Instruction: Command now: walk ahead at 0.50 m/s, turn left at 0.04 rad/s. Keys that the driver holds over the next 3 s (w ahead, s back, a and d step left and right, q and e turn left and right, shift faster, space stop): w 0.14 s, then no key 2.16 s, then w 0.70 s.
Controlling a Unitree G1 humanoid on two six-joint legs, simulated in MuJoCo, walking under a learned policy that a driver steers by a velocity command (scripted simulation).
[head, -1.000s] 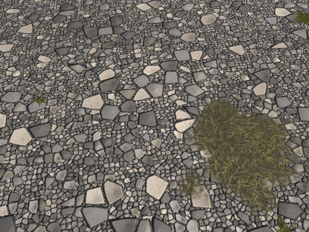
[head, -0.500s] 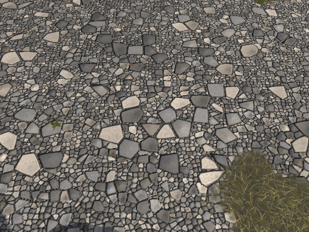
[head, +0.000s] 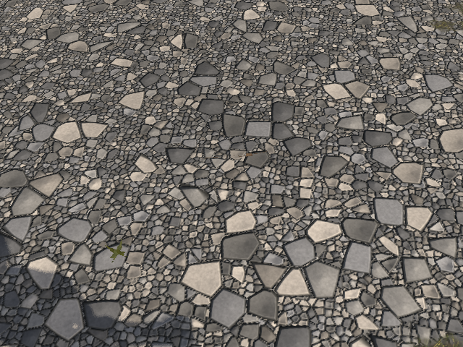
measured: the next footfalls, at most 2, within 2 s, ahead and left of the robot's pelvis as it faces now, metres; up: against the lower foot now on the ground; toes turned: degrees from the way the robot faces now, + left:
left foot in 0.22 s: +0.28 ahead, +0.12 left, +0.00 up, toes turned +3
right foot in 0.64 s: +0.28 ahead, -0.08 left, +0.00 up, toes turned -1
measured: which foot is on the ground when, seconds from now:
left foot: up 0.00-0.20, down 0.22-1.00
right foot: down 0.00-0.22, up 0.24-0.62, down 0.64-1.00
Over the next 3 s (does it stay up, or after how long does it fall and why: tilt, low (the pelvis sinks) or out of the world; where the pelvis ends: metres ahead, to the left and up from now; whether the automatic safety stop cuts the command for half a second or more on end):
stays up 0.47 -0.03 -0.01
